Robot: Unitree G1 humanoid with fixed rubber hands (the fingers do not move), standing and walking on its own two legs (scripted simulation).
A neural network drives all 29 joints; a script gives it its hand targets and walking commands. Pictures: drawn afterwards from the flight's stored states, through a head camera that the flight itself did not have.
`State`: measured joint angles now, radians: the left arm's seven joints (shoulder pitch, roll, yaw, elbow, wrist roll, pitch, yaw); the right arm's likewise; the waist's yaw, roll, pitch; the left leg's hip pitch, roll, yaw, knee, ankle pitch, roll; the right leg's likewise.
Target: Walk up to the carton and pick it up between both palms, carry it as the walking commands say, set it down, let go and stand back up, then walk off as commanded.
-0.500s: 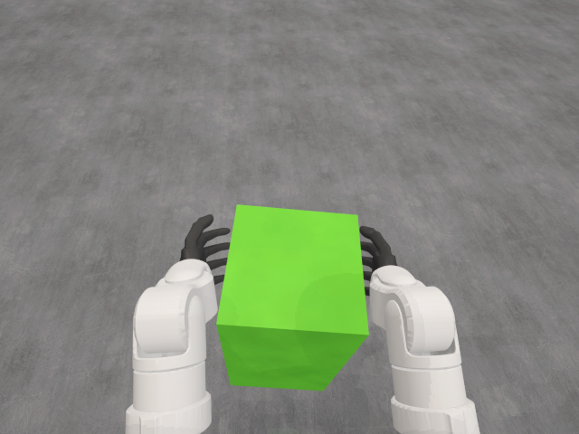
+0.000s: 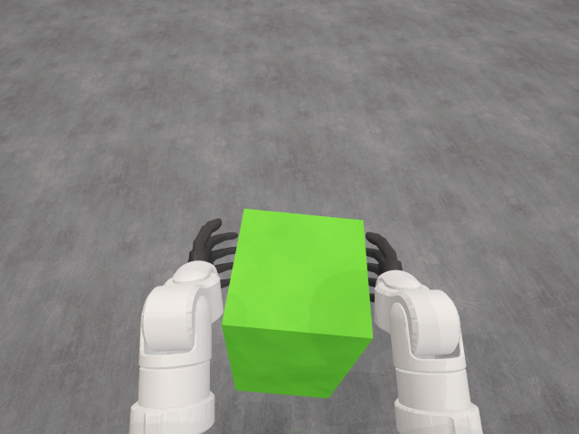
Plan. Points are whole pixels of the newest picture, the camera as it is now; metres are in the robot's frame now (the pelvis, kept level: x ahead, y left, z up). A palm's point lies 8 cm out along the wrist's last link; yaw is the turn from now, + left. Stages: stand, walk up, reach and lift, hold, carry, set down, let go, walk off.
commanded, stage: carry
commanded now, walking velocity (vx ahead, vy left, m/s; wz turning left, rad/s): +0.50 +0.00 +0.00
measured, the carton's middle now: (291, 315) +0.29 +0.01 +0.01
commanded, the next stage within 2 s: none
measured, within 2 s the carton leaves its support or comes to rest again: neither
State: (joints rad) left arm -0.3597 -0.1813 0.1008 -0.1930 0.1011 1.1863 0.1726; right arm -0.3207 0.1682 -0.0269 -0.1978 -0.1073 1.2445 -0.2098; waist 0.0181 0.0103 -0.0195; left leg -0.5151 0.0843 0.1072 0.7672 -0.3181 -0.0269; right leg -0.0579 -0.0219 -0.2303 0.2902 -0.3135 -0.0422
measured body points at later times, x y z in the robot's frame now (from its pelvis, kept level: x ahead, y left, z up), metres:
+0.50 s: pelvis +0.36 -0.03 -0.02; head +0.38 -0.04 +0.43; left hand +0.69 +0.07 +0.08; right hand +0.65 -0.17 +0.05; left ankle +0.23 +0.10 -0.73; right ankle +0.45 -0.12 -0.75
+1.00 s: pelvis +0.68 -0.03 -0.01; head +0.73 -0.02 +0.44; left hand +1.01 +0.09 +0.05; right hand +0.99 -0.15 +0.05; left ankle +0.74 +0.07 -0.74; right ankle +0.52 -0.13 -0.67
